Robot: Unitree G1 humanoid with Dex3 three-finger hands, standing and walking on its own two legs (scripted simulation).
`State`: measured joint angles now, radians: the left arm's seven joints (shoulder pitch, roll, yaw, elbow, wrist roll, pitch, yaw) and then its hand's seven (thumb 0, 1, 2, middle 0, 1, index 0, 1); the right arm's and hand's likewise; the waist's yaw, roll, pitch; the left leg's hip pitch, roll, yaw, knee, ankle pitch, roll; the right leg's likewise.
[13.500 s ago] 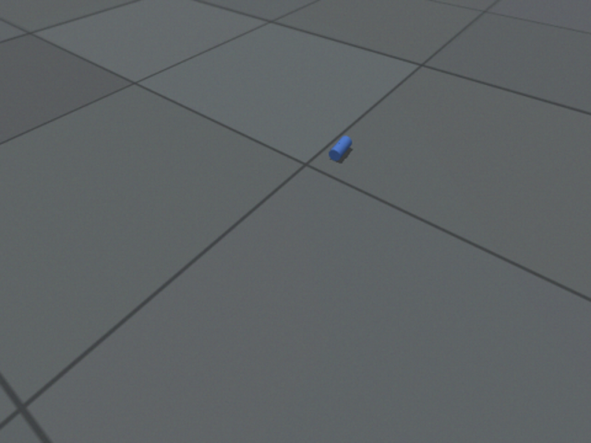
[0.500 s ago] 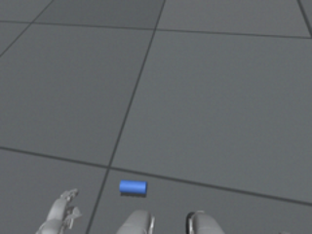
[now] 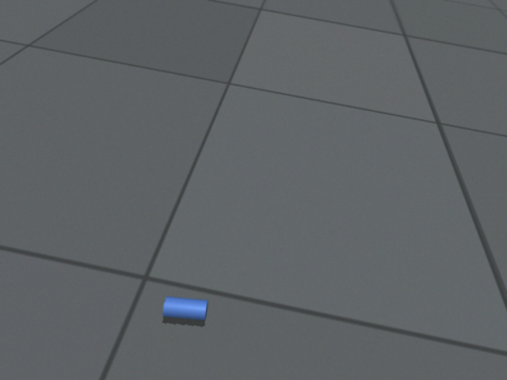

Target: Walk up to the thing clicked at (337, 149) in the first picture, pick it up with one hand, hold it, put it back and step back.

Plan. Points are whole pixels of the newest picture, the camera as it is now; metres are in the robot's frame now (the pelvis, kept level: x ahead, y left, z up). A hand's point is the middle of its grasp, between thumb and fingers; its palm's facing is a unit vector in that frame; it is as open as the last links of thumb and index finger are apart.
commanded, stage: walk up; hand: left
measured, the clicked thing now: (186, 308) +0.47 +0.22 -0.73
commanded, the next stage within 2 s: none
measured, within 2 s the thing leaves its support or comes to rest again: neither
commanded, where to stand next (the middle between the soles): +0.07 -0.01 m, yaw -1 degrees
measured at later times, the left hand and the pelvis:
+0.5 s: hand out of the picture +0.03 +0.26 -0.10, palm faces +0.02 -0.85 -0.52, open 7.3 cm; pelvis +0.04 -0.04 +0.01, yaw +2 degrees
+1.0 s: hand (92, 378) +0.15 +0.28 -0.16, palm faces -0.06 -0.91 -0.40, open 7.3 cm; pelvis +0.05 +0.01 -0.01, yaw -3 degrees
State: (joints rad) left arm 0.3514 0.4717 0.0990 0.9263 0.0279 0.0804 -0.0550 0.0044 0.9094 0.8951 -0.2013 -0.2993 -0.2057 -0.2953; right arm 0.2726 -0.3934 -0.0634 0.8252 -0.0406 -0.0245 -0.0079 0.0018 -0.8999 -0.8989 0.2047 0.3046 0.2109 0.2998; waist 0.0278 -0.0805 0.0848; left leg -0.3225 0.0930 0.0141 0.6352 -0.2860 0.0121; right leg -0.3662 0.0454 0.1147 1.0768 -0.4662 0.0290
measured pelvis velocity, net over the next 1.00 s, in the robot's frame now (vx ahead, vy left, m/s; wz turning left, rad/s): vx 0.05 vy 0.01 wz -0.05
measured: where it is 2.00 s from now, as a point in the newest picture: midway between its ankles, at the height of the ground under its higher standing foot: outside the picture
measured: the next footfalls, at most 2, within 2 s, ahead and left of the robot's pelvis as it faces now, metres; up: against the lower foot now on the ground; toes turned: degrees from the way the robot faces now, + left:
right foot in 0.12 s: +0.02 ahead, -0.15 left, +0.00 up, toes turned -2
left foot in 0.62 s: +0.19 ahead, +0.11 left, +0.00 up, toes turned +2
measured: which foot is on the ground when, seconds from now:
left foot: down 0.00-0.12, up 0.14-0.60, down 0.62-1.00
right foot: up 0.00-0.10, down 0.12-0.66, up 0.68-1.00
